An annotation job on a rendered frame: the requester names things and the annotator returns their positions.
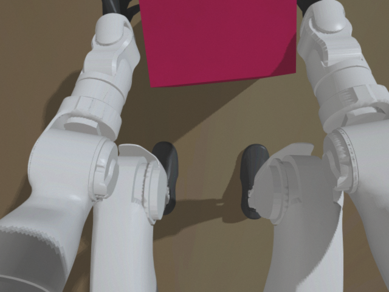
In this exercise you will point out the carton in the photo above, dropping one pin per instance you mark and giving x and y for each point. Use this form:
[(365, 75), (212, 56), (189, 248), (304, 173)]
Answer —
[(196, 42)]

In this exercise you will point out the robot left forearm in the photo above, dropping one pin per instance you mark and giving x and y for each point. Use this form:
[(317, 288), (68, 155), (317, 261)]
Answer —
[(100, 92)]

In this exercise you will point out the robot left upper arm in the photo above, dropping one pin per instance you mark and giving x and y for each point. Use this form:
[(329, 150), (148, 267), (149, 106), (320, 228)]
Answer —
[(39, 240)]

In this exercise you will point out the robot right upper arm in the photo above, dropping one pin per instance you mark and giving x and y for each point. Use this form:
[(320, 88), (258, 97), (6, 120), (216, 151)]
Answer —
[(356, 160)]

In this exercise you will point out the left robot thigh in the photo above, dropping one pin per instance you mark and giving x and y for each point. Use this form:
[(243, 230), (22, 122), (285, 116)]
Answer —
[(122, 234)]

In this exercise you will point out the robot right hand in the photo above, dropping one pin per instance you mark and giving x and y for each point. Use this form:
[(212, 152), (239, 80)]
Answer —
[(304, 4)]

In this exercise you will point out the robot left hand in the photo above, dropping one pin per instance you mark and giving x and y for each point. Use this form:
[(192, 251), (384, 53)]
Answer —
[(120, 7)]

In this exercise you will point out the robot right foot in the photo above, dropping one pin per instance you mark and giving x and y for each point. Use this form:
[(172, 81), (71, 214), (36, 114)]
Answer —
[(254, 156)]

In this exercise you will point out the robot right forearm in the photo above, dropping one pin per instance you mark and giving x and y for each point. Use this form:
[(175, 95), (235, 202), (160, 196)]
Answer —
[(340, 77)]

